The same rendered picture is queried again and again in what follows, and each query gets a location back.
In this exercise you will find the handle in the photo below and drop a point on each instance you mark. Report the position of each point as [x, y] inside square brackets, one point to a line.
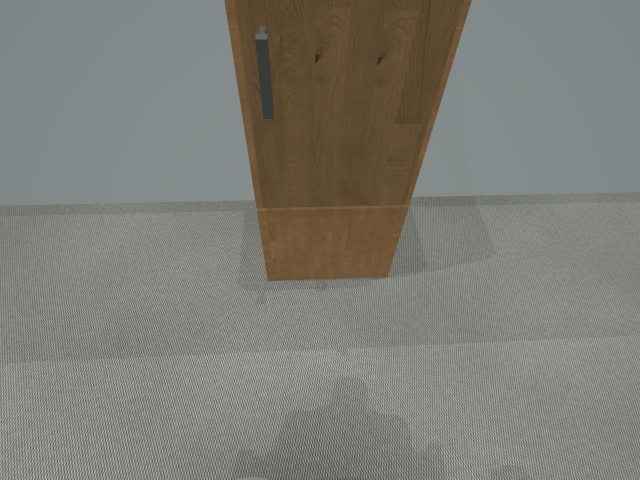
[262, 50]

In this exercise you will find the cupboard door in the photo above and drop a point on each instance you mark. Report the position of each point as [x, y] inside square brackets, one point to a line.
[354, 83]

